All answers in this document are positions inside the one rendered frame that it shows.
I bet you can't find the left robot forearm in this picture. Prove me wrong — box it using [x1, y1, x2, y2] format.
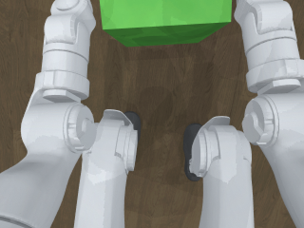
[21, 0, 96, 139]

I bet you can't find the right robot thigh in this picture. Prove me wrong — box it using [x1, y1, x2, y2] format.
[193, 124, 255, 228]

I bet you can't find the robot thigh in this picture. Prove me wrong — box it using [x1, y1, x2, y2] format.
[73, 118, 138, 228]
[193, 124, 255, 228]

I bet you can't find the left robot thigh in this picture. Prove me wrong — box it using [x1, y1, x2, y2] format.
[73, 118, 138, 228]

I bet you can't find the carton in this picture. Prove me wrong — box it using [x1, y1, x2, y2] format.
[100, 0, 232, 48]

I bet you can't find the right robot upper arm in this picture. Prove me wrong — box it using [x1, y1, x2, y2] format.
[241, 92, 304, 228]

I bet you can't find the right robot forearm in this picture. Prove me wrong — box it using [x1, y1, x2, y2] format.
[234, 0, 304, 96]

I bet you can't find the left robot upper arm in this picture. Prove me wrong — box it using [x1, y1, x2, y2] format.
[0, 102, 97, 228]

